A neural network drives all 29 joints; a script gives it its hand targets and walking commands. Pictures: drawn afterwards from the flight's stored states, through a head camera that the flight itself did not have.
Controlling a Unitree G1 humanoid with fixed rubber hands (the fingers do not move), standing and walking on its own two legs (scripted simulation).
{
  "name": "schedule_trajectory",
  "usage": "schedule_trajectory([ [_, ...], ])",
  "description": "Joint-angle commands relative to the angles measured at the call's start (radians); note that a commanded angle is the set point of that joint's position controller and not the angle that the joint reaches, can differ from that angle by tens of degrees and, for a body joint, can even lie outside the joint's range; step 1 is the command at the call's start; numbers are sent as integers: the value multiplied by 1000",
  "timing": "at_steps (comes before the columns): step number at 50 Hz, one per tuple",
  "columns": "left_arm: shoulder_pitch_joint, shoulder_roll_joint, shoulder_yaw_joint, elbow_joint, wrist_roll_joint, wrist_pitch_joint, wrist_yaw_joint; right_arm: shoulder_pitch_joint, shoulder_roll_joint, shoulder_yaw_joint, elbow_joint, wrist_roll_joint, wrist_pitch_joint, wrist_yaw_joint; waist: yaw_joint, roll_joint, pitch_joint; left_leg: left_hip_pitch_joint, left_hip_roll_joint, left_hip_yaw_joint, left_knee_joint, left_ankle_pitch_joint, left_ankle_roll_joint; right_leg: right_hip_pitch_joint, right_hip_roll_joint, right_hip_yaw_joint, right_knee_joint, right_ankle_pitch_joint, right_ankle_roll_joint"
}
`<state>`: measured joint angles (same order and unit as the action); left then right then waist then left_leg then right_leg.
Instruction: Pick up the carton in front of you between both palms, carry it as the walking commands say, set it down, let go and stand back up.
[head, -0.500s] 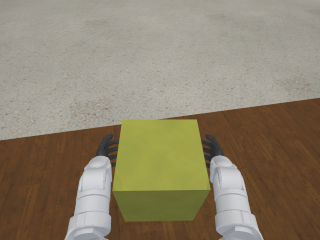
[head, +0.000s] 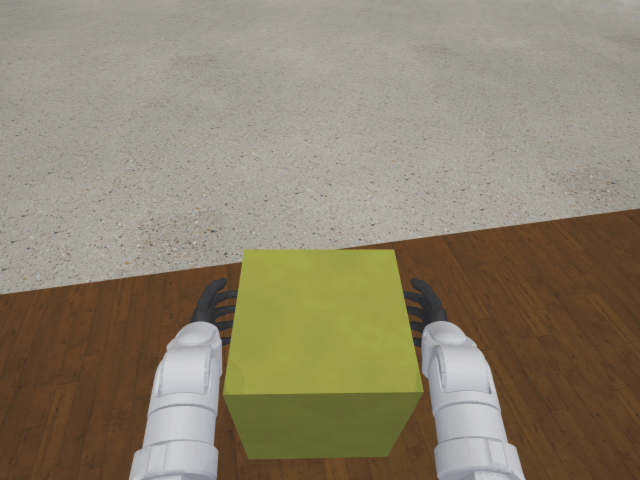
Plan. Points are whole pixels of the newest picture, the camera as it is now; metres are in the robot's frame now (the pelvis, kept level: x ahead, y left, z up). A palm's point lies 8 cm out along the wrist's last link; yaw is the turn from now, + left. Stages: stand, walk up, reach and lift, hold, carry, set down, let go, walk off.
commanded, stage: reach and lift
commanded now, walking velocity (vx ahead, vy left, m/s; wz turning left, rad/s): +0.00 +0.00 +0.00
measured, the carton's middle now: (319, 357) +0.29 +0.00 -0.04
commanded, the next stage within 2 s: hold in 0.04 s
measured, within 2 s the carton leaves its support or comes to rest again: neither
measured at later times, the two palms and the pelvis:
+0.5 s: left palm (200, 333) +0.28 +0.15 +0.05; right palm (438, 332) +0.28 -0.15 +0.05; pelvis -0.01 +0.00 +0.00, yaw +0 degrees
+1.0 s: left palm (203, 259) +0.37 +0.16 +0.09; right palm (422, 262) +0.36 -0.14 +0.08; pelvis +0.10 +0.01 -0.02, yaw +1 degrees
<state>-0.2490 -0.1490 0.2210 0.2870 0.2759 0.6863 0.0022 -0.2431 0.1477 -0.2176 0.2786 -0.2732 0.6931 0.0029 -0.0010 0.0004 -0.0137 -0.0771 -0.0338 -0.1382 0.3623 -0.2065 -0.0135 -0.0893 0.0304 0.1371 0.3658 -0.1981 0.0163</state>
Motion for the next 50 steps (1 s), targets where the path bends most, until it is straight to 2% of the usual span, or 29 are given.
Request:
schedule_trajectory([
  [1,-456,-946,-536,-38,-251,-24,-249,-468,942,534,-45,250,-30,245,0,1,-231,48,-71,70,-40,235,-8,74,73,-75,-34,231,7],
  [7,-465,-942,-600,-129,-292,14,-243,-476,944,602,-138,292,9,237,1,0,-267,87,-72,64,-48,283,-11,113,73,-69,-45,283,10],
  [13,-467,-899,-525,-65,-247,50,-242,-476,897,524,-71,248,45,236,0,0,-133,38,-66,75,-74,121,-5,67,68,-77,-71,119,3],
  [19,-542,-925,-533,-68,-257,40,-252,-550,927,535,-74,257,36,246,1,2,-180,43,-64,78,-58,115,-2,74,66,-80,-57,113,2],
  [28,-568,-928,-522,-37,-249,35,-254,-576,929,523,-43,249,32,246,1,0,-184,35,-62,80,-57,81,-1,68,64,-83,-54,82,2],
  [29,-573,-921,-522,-54,-261,40,-251,-589,925,521,-54,258,34,243,2,-2,-220,-71,106,37,24,-42,6,-32,-105,-48,34,-54,-7],
  [31,-571,-916,-546,-85,-276,45,-243,-584,924,546,-88,274,39,233,3,-2,-216,-164,81,9,5,-413,19,-118,-88,-19,0,-434,-24],
  [32,-587,-920,-568,-120,-289,50,-237,-595,924,568,-119,288,43,228,3,-13,-192,-208,77,16,14,-504,20,-153,-90,-13,-4,-522,-30],
  [33,-592,-922,-588,-149,-302,56,-230,-607,924,587,-147,300,50,222,5,-17,-181,-231,80,33,42,-466,19,-163,-102,-14,3,-494,-36],
  [35,-568,-923,-635,-208,-330,78,-214,-595,926,638,-210,331,72,208,8,-49,-245,-221,66,97,136,-305,14,-148,-136,-5,2,-398,-56],
  [37,-547,-918,-688,-281,-358,115,-196,-581,926,698,-288,364,107,195,9,-98,-292,-246,49,145,205,-268,8,-125,-177,43,-20,-434,-84],
  [39,-536,-900,-730,-365,-381,163,-173,-578,911,741,-365,394,153,177,7,-123,-260,-250,31,183,164,-286,8,-169,-198,51,-30,-501,-96],
  [40,-527,-892,-744,-400,-392,189,-161,-577,903,752,-398,407,177,167,7,-97,-237,-209,50,166,111,-292,15,-225,-184,14,11,-479,-87],
  [41,-514,-886,-756,-431,-402,215,-149,-557,892,756,-422,414,201,154,6,-6,-223,-149,113,78,41,-331,33,-301,-141,-68,112,-409,-58],
  [42,-503,-879,-768,-462,-411,240,-137,-508,872,751,-434,413,224,139,-5,164,-228,-61,223,-88,-36,-364,80,-411,-86,-178,300,-304,-19],
  [43,-495,-856,-776,-496,-421,264,-126,-449,856,740,-441,405,246,120,-16,275,-203,30,306,-225,-75,-257,140,-537,-53,-248,376,-289,1],
  [44,-487,-839,-788,-525,-433,286,-114,-404,842,727,-469,394,267,97,-20,270,-172,71,330,-267,-69,-89,182,-597,-50,-260,332,-328,0],
  [45,-462,-832,-799,-549,-449,306,-100,-376,832,723,-513,386,288,74,-17,213,-185,73,321,-213,-26,55,189,-552,-50,-271,253,-314,-5],
  [46,-421,-827,-806,-577,-462,325,-83,-351,826,728,-559,388,311,52,-9,161,-232,44,287,-111,30,124,169,-428,-39,-299,148,-233,-8],
  [47,-370,-825,-806,-606,-471,344,-65,-321,822,736,-602,394,332,31,-2,113,-289,-56,238,9,104,111,128,-219,-33,-314,80,-134,-12],
  [48,-317,-830,-796,-625,-468,361,-44,-293,810,744,-644,399,354,15,12,40,-345,-185,171,142,232,111,76,-13,-81,-231,16,-101,-38],
  [49,-253,-822,-763,-626,-447,376,-20,-302,808,752,-685,418,379,3,28,-160,-351,-413,102,253,452,102,20,176,-225,7,-26,-36,-109],
  [50,-202,-812,-738,-647,-427,388,6,-309,798,764,-731,443,399,-8,31,-337,-317,-671,52,300,543,-168,-5,336,-369,191,0,290,-200],
])
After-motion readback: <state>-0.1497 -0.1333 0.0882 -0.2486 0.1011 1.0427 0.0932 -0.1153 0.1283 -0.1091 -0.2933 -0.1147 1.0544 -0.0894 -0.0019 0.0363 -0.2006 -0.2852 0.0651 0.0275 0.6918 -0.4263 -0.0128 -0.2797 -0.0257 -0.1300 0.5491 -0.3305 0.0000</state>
